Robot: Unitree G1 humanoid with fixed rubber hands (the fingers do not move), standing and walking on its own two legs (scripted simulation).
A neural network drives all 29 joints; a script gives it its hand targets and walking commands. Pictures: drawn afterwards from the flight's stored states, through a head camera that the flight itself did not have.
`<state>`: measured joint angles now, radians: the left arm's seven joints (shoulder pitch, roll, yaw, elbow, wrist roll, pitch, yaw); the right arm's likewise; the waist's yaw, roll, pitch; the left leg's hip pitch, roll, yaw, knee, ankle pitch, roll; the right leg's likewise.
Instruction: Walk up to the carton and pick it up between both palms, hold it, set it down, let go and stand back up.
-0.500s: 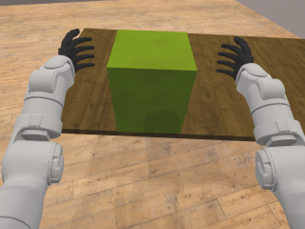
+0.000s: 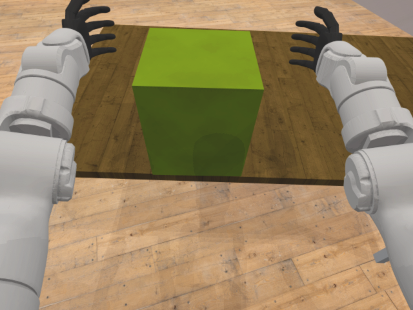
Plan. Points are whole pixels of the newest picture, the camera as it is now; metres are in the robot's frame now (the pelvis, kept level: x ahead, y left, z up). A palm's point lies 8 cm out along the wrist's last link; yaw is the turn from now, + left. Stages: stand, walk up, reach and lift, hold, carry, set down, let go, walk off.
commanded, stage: reach and lift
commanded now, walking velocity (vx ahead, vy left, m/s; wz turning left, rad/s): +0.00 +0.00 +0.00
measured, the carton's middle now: (198, 107) +0.50 +0.01 +0.11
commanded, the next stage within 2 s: none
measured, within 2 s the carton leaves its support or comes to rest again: neither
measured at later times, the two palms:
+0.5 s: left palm (105, 96) +0.47 +0.19 +0.16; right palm (306, 103) +0.45 -0.20 +0.16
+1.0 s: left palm (115, 96) +0.48 +0.18 +0.16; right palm (283, 104) +0.45 -0.16 +0.15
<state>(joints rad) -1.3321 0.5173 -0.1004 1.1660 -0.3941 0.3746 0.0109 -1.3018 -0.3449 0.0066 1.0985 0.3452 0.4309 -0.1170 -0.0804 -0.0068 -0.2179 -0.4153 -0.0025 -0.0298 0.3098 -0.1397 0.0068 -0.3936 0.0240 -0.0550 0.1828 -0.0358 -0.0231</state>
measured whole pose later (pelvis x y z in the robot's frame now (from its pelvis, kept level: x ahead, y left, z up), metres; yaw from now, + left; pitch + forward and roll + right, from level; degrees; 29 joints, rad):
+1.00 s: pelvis -0.01 +0.01 +0.00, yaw +0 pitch +19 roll -1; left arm -1.15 0.31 0.03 1.26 -0.20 -0.03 0.04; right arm -1.12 -0.15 -0.17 1.16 0.13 0.10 -0.12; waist -0.07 -0.02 -0.24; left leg -0.53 -0.02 -0.02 0.31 -0.11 0.01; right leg -0.52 0.01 -0.05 0.22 -0.03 -0.01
